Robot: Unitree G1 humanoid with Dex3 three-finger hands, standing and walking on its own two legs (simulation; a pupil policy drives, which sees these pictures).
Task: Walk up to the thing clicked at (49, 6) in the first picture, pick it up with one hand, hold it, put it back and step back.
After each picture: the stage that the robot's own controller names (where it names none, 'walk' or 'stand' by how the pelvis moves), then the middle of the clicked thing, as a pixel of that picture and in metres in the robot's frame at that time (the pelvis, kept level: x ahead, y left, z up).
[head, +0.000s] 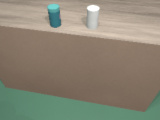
stand; (54, 16) +0.85 +0.15 +0.01
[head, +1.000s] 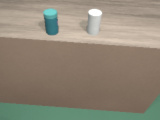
walk; (51, 22) +0.74 +0.14 +0.02
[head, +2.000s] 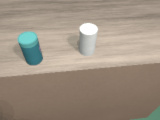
stand; (31, 49) +0.49 +0.19 +0.05
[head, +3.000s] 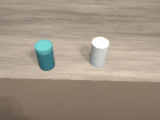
stand; (45, 55) +0.50 +0.16 +0.01
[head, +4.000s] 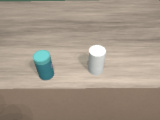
stand; (44, 65) +0.48 +0.17 +0.01
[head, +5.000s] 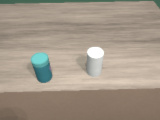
stand; (42, 68) +0.47 +0.17 +0.00
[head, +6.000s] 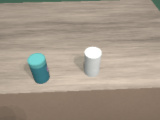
stand; (39, 68) +0.46 +0.18 +0.00
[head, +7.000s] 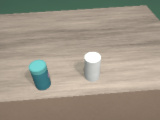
rise first; (40, 75) +0.45 +0.19 +0.01
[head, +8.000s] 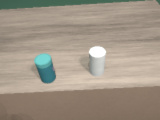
go down; (45, 69) +0.47 +0.19 +0.01
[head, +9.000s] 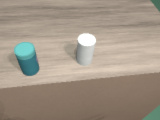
go down; (27, 59) +0.47 +0.17 +0.02
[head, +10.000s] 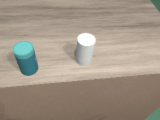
go down; (26, 59) +0.47 +0.17 +0.03
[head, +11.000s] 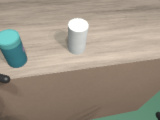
close in; (13, 49) +0.47 +0.19 +0.07
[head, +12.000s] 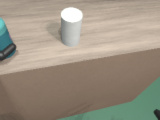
lift; out of the picture +0.50 +0.20 +0.08
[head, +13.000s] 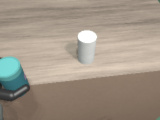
lift; (13, 78) +0.35 +0.20 +0.10
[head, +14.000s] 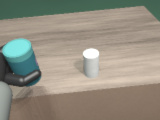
hold; (24, 63) +0.32 +0.16 +0.22
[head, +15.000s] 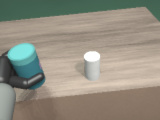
hold; (28, 67) +0.33 +0.15 +0.20
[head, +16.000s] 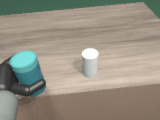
crouch; (29, 74) +0.32 +0.15 +0.17
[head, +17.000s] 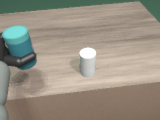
crouch; (21, 48) +0.40 +0.18 +0.20
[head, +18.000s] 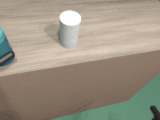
lower; out of the picture +0.47 +0.20 +0.06
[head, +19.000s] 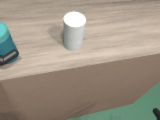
lower; (1, 44) +0.47 +0.19 +0.08
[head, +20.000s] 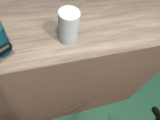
lower; out of the picture +0.49 +0.20 +0.09
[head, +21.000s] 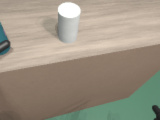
lower; out of the picture +0.50 +0.20 +0.09
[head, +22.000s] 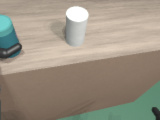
loosen; (5, 37) +0.49 +0.19 +0.09
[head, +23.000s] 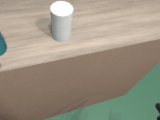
withdraw; out of the picture +0.50 +0.20 +0.09
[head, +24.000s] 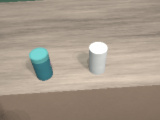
sink last; (41, 64) +0.45 +0.18 +0.05
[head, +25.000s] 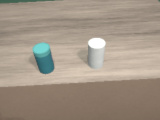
stand; (44, 58) +0.49 +0.18 +0.05
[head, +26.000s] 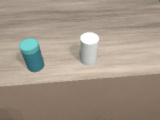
stand; (32, 55) +0.48 +0.19 +0.06
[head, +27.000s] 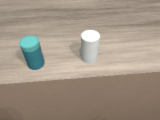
stand; (32, 53) +0.48 +0.19 +0.07
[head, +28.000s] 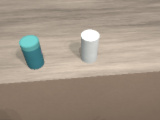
stand; (32, 53) +0.48 +0.19 +0.07
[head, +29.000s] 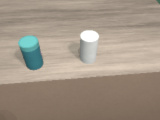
stand; (31, 53) +0.48 +0.19 +0.07
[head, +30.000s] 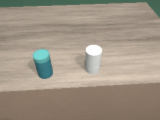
stand; (43, 64) +0.50 +0.17 +0.01
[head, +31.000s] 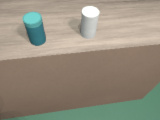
walk; (35, 29) +0.57 +0.17 +0.03
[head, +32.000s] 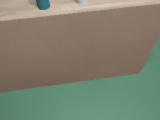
walk; out of the picture +0.85 +0.21 +0.03
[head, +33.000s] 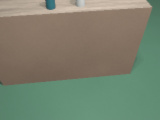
stand; out of the picture +1.10 +0.23 +0.02
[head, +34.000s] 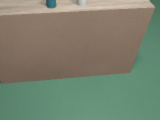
stand; out of the picture +1.08 +0.19 +0.00
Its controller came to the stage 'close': yes
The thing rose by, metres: 0.22
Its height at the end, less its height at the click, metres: +0.00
